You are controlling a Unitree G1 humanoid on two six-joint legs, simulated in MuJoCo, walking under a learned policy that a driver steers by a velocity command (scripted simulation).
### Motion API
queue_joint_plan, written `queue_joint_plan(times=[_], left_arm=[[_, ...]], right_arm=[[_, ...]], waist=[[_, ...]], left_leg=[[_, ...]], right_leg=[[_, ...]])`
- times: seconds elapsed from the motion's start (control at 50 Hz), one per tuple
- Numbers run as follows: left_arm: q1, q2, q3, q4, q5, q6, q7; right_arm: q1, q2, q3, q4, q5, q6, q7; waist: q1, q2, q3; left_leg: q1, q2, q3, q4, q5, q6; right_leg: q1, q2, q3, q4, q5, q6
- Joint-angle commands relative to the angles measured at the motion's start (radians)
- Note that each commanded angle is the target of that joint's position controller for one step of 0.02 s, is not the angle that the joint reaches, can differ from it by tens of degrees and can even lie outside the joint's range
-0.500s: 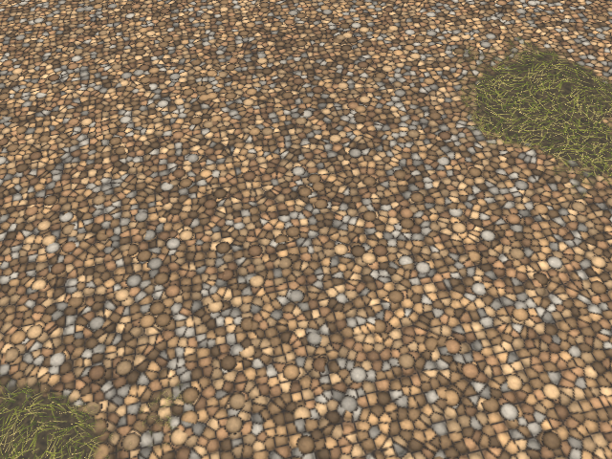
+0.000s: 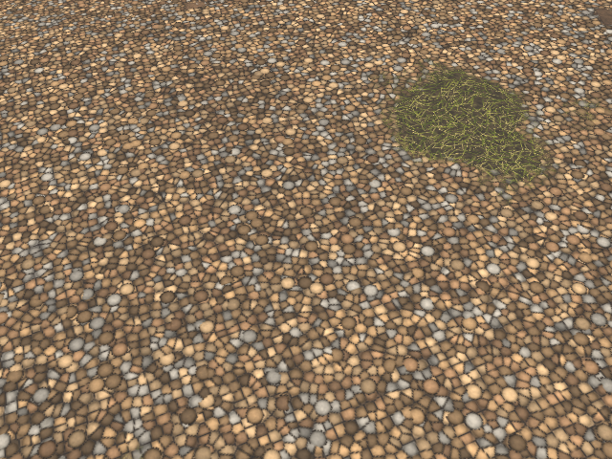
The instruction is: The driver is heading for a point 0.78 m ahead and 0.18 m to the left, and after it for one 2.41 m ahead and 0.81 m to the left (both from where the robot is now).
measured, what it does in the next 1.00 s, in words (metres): walks ahead: left foot, then right foot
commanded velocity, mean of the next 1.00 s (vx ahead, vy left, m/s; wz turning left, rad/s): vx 0.57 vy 0.00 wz -0.02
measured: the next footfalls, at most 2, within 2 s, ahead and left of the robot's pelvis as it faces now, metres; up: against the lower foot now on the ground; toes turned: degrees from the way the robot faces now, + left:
left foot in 0.50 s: +0.17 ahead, +0.16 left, +0.00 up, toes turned +2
right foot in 1.00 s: +0.67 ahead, -0.04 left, +0.00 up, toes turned -1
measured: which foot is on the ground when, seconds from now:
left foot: down 0.00-0.22, up 0.24-0.48, down 0.50-1.00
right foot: down 0.00-0.50, up 0.52-0.98, down 1.00-1.00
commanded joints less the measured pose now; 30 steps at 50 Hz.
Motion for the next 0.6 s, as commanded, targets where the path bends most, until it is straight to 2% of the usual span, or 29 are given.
queue_joint_plan(times=[0.02, 0.08, 0.2, 0.22, 0.24, 0.26, 0.28, 0.3, 0.32, 0.34, 0.38, 0.42, 0.46, 0.48, 0.5, 0.52, 0.54, 0.56, 0.58, 0.6], left_arm=[[-0.023, 0.078, 0.016, -0.053, 0.017, -0.031, -0.003], [0.001, 0.091, 0.014, -0.037, 0.005, -0.049, 0.0], [0.026, 0.082, 0.007, -0.016, -0.002, -0.055, 0.007], [0.07, 0.099, 0.015, 0.0, -0.008, -0.052, 0.009], [0.109, 0.153, 0.033, 0.006, -0.019, -0.047, 0.01], [0.142, 0.198, 0.045, 0.007, -0.025, -0.049, 0.009], [0.144, 0.23, 0.054, 0.01, -0.033, -0.062, 0.012], [0.144, 0.211, 0.05, 0.014, -0.031, -0.081, 0.014], [0.137, 0.181, 0.044, 0.016, -0.032, -0.098, 0.013], [0.126, 0.161, 0.04, 0.012, -0.035, -0.106, 0.009], [0.106, 0.164, 0.044, 0.002, -0.043, -0.106, -0.001], [0.077, 0.19, 0.05, -0.01, -0.048, -0.103, -0.012], [0.077, 0.188, 0.048, -0.012, -0.049, -0.103, -0.019], [0.069, 0.17, 0.039, -0.014, -0.039, -0.106, -0.022], [0.049, 0.129, 0.024, -0.023, -0.024, -0.112, -0.025], [0.001, 0.039, -0.002, -0.068, 0.0, -0.125, -0.022], [0.066, 0.007, -0.009, -0.118, -0.056, -0.15, -0.013], [0.025, 0.103, 0.011, -0.112, -0.092, -0.16, -0.015], [-0.041, 0.117, 0.01, -0.119, -0.083, -0.163, -0.021], [-0.031, 0.101, 0.006, -0.106, -0.059, -0.159, -0.023]], right_arm=[[-0.061, -0.091, -0.028, -0.068, -0.012, -0.03, 0.004], [-0.036, -0.099, -0.034, -0.05, -0.004, -0.019, -0.001], [-0.014, -0.096, -0.039, -0.006, 0.001, -0.015, -0.01], [0.007, -0.095, -0.04, 0.011, 0.005, -0.013, -0.011], [-0.006, -0.11, -0.048, 0.009, 0.02, -0.015, -0.011], [-0.069, -0.121, -0.052, -0.021, 0.038, -0.028, -0.005], [-0.14, -0.12, -0.05, -0.059, 0.059, -0.047, 0.001], [-0.163, -0.129, -0.054, -0.075, 0.069, -0.068, 0.007], [-0.152, -0.127, -0.054, -0.073, 0.065, -0.086, 0.016], [-0.144, -0.12, -0.05, -0.069, 0.058, -0.101, 0.025], [-0.146, -0.109, -0.041, -0.06, 0.043, -0.116, 0.04], [-0.111, -0.098, -0.035, -0.045, 0.04, -0.115, 0.053], [0.001, -0.121, -0.043, -0.008, 0.049, -0.104, 0.049], [0.105, -0.146, -0.057, 0.022, 0.054, -0.098, 0.04], [0.27, -0.187, -0.077, 0.062, 0.058, -0.096, 0.029], [0.462, -0.294, -0.097, 0.091, 0.034, -0.092, 0.017], [0.432, -0.311, -0.087, 0.059, 0.01, -0.112, 0.035], [0.308, -0.241, -0.067, 0.039, 0.017, -0.119, 0.042], [0.269, -0.201, -0.054, 0.027, 0.018, -0.122, 0.044], [0.234, -0.19, -0.047, 0.024, 0.012, -0.117, 0.047]], waist=[[0.006, -0.128, -0.062], [0.005, -0.106, -0.013], [0.008, -0.044, -0.008], [0.022, -0.061, -0.048], [0.048, -0.115, -0.011], [0.081, -0.177, 0.067], [0.099, -0.22, 0.155], [0.098, -0.198, 0.195], [0.085, -0.167, 0.185], [0.08, -0.142, 0.145], [0.083, -0.13, 0.062], [0.056, -0.161, 0.032], [-0.005, -0.14, 0.021], [-0.062, -0.121, -0.003], [-0.151, -0.061, -0.069], [-0.219, 0.214, -0.151], [-0.138, 0.385, -0.194], [-0.094, 0.18, -0.065], [-0.087, 0.092, -0.01], [-0.052, 0.021, 0.003]], left_leg=[[0.098, 0.029, -0.019, -0.031, 0.027, -0.003], [0.107, 0.036, -0.033, -0.033, 0.071, 0.013], [0.127, 0.042, -0.038, -0.032, 0.111, 0.008], [0.116, -0.002, 0.013, 0.011, -0.07, 0.008], [0.007, -0.049, 0.071, 0.101, -0.266, 0.008], [-0.163, -0.047, 0.107, 0.201, -0.297, 0.012], [-0.289, 0.016, 0.061, 0.309, -0.265, 0.037], [-0.419, 0.068, 0.009, 0.378, -0.271, 0.06], [-0.513, 0.103, -0.013, 0.399, -0.24, 0.075], [-0.533, 0.124, -0.015, 0.361, -0.208, 0.083], [-0.368, 0.106, 0.041, 0.206, -0.139, 0.073], [-0.116, 0.055, 0.115, 0.109, -0.066, 0.046], [0.107, 0.021, 0.16, 0.076, 0.004, 0.034], [0.236, -0.002, 0.177, 0.074, -0.026, 0.044], [0.428, 0.022, 0.134, 0.061, -0.067, 0.068], [0.583, 0.24, -0.207, -0.061, -0.347, 0.142], [0.625, 0.396, -0.794, -0.335, -0.704, 0.272], [0.546, 0.436, -0.775, -0.356, -0.765, 0.264], [0.474, 0.405, -0.633, -0.323, -0.621, 0.247], [0.399, 0.355, -0.506, -0.313, -0.501, 0.235]], right_leg=[[-0.079, -0.104, 0.111, -0.143, 0.017, -0.069], [-0.119, -0.085, 0.093, -0.134, 0.031, -0.043], [-0.118, -0.067, 0.081, -0.12, 0.065, -0.043], [-0.09, -0.061, 0.088, -0.148, -0.133, -0.063], [-0.069, -0.107, 0.179, -0.208, -0.392, -0.115], [-0.04, -0.224, 0.349, -0.321, -0.598, -0.187], [-0.043, -0.342, 0.521, -0.408, -0.654, -0.26], [0.023, -0.386, 0.577, -0.43, -0.57, -0.292], [0.126, -0.391, 0.556, -0.412, -0.467, -0.288], [0.199, -0.371, 0.495, -0.391, -0.365, -0.265], [0.184, -0.286, 0.317, -0.371, -0.196, -0.211], [0.031, -0.221, 0.193, -0.365, -0.137, -0.195], [-0.111, -0.21, 0.148, -0.318, -0.136, -0.189], [-0.177, -0.189, 0.116, -0.224, -0.055, -0.173], [-0.271, -0.138, 0.051, 0.015, 0.085, -0.14], [-0.458, -0.052, -0.033, 0.497, -0.012, -0.073], [-0.677, 0.062, 0.067, 0.75, -0.207, -0.068], [-0.812, -0.035, 0.088, 0.854, -0.112, -0.091], [-0.835, -0.081, 0.062, 0.845, -0.02, -0.107], [-0.79, -0.127, 0.042, 0.803, 0.05, -0.101]])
